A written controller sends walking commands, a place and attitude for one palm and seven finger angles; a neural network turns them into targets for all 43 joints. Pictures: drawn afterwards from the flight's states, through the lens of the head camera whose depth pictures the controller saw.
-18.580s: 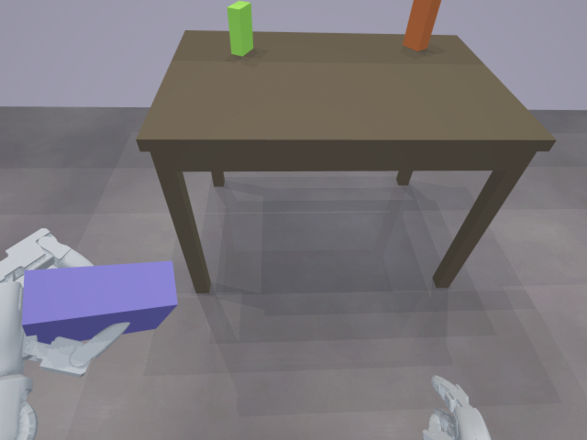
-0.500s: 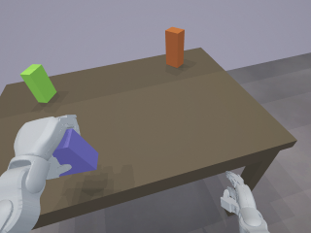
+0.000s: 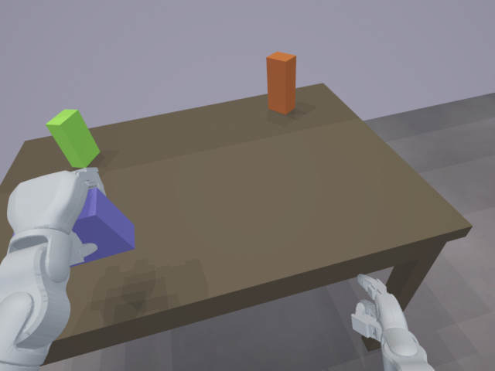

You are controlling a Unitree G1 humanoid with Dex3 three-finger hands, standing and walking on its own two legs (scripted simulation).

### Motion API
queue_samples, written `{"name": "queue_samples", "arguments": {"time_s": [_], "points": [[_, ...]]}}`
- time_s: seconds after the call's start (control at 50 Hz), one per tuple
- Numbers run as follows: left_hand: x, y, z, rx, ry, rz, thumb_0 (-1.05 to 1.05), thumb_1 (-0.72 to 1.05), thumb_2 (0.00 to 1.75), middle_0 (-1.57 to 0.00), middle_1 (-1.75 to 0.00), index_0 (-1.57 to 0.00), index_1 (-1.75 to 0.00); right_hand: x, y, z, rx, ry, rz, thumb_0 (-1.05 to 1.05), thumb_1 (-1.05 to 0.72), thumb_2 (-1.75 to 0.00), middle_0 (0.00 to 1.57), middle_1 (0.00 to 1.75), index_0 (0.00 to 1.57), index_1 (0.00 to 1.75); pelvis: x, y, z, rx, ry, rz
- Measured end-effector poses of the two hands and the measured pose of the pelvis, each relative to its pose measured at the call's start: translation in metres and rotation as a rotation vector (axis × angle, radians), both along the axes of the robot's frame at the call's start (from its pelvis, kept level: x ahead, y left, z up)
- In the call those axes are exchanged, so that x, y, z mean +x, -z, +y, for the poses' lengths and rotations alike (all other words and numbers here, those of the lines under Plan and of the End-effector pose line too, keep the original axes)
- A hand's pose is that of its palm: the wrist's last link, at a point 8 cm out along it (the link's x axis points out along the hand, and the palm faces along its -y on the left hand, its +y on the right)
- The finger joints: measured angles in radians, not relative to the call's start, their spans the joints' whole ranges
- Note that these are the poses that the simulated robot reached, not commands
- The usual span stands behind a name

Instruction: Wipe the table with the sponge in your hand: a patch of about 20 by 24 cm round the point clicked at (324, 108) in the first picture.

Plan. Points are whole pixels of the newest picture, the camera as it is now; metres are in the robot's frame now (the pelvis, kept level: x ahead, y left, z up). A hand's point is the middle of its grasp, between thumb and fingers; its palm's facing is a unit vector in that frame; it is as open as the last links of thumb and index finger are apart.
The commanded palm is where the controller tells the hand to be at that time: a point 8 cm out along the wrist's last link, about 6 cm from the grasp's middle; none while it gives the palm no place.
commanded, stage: turn the palm down, sponge in hand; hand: left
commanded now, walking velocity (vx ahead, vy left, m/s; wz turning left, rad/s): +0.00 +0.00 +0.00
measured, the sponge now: (89, 235) +0.24 +0.31 +0.12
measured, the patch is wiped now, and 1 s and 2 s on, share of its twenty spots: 0.00 0.00 0.00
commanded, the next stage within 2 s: move the sponge above the wiping area in 0.12 s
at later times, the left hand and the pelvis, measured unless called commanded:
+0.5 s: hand (80, 230) +0.23 +0.31 +0.14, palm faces +0.09 -0.07 -0.99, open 8.9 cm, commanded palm +0.20 +0.28 +0.20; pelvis +0.00 -0.01 +0.00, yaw +0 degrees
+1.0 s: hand (115, 248) +0.24 +0.27 +0.10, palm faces +0.01 -0.16 -0.99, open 8.9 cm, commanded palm +0.21 +0.27 +0.19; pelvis +0.00 +0.01 +0.00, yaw +0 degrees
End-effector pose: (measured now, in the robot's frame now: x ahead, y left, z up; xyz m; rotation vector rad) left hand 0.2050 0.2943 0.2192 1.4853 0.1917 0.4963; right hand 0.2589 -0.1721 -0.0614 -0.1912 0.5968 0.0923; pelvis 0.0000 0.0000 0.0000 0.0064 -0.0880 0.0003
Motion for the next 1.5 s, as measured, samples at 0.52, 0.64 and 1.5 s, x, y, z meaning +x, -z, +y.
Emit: {"name": "queue_samples", "arguments": {"time_s": [0.52,0.64,1.5], "points": [[0.007,0.032,0.007,-0.09,-0.079,0.14,0.0,-0.42,1.08,-0.85,-1.44,-0.85,-1.43,-0.005,0.006,-0.03,-0.01,0.071,0.006,0.01,-0.9,-0.9,0.2,0.3,0.2,0.3,0.003,0.001,-0.007,0.001,0.001,0.014],[0.01,0.054,-0.028,-0.088,0.122,0.228,0.0,-0.42,1.08,-0.85,-1.44,-0.85,-1.43,-0.004,0.007,-0.025,-0.025,0.068,-0.008,0.01,-0.9,-0.9,0.2,0.3,0.2,0.3,0.006,0.001,-0.001,0.003,0.009,0.018],[0.013,0.077,-0.038,-0.065,0.111,0.217,0.0,-0.42,1.08,-0.85,-1.44,-0.85,-1.43,0.0,0.002,-0.023,-0.044,0.052,0.001,0.01,-0.9,-0.9,0.2,0.3,0.2,0.3,0.005,0.0,-0.003,-0.001,0.003,0.013]]}}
